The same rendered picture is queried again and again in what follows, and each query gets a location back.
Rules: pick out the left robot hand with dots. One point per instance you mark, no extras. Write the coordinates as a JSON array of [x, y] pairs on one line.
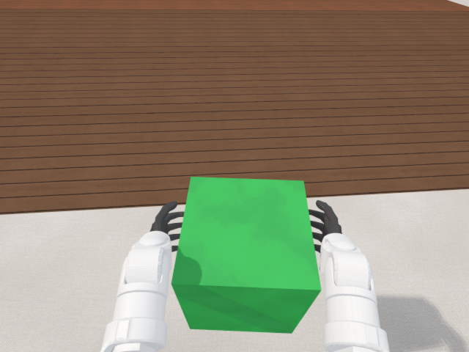
[[162, 220]]

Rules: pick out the carton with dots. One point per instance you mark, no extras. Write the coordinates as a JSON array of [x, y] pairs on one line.
[[246, 259]]

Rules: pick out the left robot forearm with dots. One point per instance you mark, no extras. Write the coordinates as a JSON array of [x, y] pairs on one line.
[[138, 322]]

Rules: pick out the right robot forearm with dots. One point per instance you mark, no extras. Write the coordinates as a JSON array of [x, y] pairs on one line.
[[353, 323]]

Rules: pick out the right robot hand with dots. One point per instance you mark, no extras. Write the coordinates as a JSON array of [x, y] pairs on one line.
[[329, 219]]

